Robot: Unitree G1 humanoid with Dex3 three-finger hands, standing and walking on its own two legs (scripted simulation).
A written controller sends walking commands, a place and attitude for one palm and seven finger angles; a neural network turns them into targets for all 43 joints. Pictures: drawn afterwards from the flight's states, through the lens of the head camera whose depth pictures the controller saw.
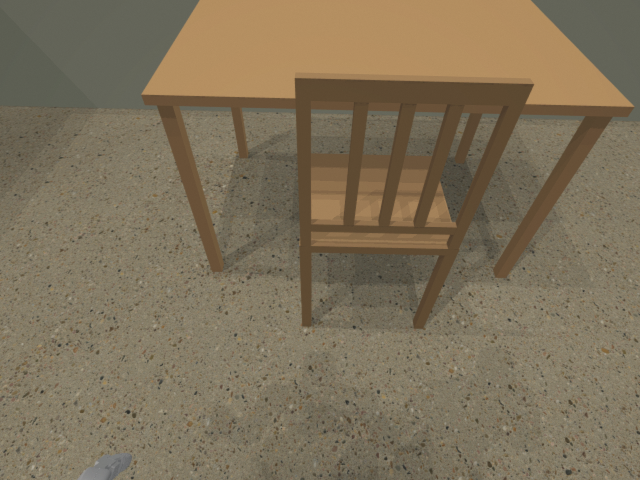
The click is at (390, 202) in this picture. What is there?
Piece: chair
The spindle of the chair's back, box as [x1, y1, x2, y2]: [378, 103, 416, 225]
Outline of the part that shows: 416,104 401,103 379,214 379,225 389,224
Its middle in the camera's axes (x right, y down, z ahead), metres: +0.16 -0.15 +0.85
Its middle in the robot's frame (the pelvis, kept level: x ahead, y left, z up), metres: +0.73 -0.12 -0.07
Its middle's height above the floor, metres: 0.70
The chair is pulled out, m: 0.00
